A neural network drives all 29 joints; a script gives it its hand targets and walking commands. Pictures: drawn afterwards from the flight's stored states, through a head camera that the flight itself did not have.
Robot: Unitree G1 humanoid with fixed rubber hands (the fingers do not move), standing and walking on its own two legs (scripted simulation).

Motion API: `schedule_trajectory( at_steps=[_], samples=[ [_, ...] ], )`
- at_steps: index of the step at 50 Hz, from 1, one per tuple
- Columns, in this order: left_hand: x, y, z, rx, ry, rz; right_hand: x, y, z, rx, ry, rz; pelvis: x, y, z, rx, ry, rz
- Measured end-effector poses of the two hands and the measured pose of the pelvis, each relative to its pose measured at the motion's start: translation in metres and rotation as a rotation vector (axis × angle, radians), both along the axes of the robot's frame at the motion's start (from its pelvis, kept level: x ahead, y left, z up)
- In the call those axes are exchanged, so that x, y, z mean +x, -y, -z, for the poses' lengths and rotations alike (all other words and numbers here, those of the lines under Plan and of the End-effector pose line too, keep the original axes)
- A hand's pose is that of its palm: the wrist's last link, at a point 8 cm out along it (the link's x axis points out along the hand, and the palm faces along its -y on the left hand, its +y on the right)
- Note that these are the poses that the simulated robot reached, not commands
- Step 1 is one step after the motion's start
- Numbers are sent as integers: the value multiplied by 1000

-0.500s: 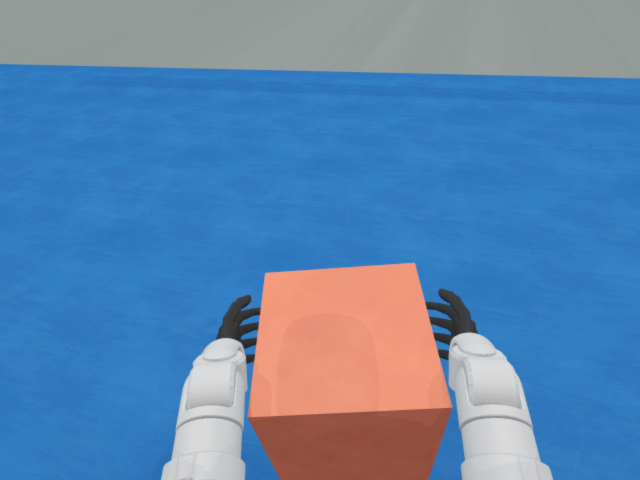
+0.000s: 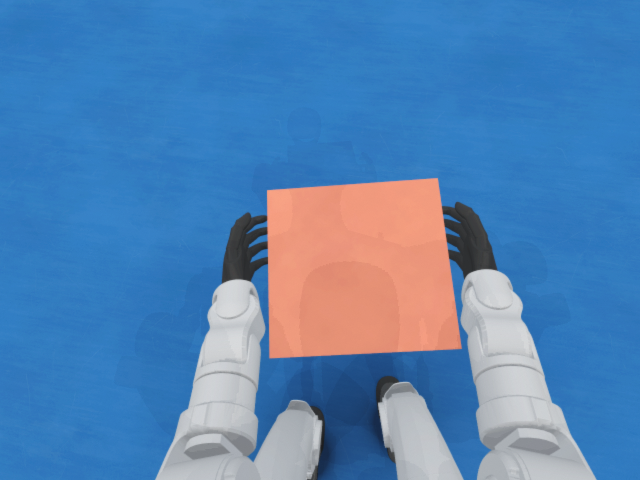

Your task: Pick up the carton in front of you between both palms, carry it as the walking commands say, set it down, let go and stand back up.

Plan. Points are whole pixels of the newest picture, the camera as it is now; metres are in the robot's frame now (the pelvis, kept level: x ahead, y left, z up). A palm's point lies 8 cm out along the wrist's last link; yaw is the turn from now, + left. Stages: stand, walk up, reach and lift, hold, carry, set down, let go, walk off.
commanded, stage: set down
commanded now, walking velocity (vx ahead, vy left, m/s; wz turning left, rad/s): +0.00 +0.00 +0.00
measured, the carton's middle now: (355, 280) +0.37 -0.02 -0.16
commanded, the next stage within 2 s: none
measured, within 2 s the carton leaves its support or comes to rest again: neither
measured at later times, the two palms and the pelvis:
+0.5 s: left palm (265, 270) +0.41 +0.12 -0.22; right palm (447, 258) +0.41 -0.18 -0.22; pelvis -0.04 -0.01 -0.14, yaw +3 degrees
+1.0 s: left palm (286, 270) +0.44 +0.11 -0.38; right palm (432, 265) +0.44 -0.19 -0.38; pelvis -0.06 -0.01 -0.26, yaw +6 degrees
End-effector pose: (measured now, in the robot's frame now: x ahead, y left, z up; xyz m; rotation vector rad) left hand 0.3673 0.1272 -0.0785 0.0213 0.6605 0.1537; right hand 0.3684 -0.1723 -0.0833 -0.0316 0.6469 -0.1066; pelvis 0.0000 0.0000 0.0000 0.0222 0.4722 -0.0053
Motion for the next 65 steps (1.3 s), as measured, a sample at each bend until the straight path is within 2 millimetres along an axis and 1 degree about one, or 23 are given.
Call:
schedule_trajectory(
  at_steps=[3,9,16,25,32,39,47,54,59,62,65],
  samples=[
    [4,-2,17,-12,29,-18,6,-2,19,13,26,1,-7,1,19,5,-66,-10],
    [13,-3,45,-33,42,-44,19,-3,45,26,38,1,-20,4,55,6,-126,-21],
    [31,3,81,-34,11,-32,33,3,81,20,6,15,-30,6,97,10,-175,-23],
    [41,4,142,-27,-4,-31,46,4,140,21,-9,11,-35,9,140,21,-267,-31],
    [54,7,188,-29,-2,-18,55,8,186,21,-8,27,-40,9,174,21,-305,-45],
    [63,15,234,-26,-21,0,62,16,229,6,-27,28,-45,10,205,24,-322,-51],
    [74,13,280,-19,-20,2,72,14,278,8,-26,27,-54,9,242,25,-324,-62],
    [80,18,327,-17,-61,27,72,19,326,-6,-68,35,-60,8,273,17,-305,-78],
    [87,24,357,-3,-68,50,74,25,357,-3,-75,46,-64,7,293,14,-281,-81],
    [89,25,371,-12,-72,43,77,26,370,-14,-79,37,-65,8,303,14,-242,-96],
    [90,23,379,-20,-77,39,80,24,375,-20,-85,32,-65,9,310,5,-228,-105]
  ],
)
